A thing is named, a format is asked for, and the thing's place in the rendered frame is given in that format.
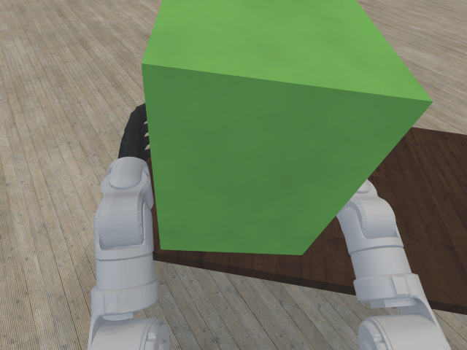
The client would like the left robot upper arm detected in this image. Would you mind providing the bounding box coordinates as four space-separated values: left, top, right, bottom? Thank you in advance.
90 318 169 350

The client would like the table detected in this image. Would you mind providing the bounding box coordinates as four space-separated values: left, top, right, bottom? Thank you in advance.
146 127 467 315

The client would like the right robot forearm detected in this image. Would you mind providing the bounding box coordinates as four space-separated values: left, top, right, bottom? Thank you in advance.
336 179 451 350

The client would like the carton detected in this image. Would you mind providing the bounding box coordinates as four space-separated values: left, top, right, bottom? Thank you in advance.
142 0 433 255

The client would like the right robot upper arm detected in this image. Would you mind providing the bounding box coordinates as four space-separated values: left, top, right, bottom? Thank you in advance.
358 313 449 350

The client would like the left robot forearm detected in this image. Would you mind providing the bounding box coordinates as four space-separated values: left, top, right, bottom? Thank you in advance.
88 157 158 350

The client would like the left robot hand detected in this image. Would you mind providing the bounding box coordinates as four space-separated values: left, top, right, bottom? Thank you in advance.
118 103 151 162

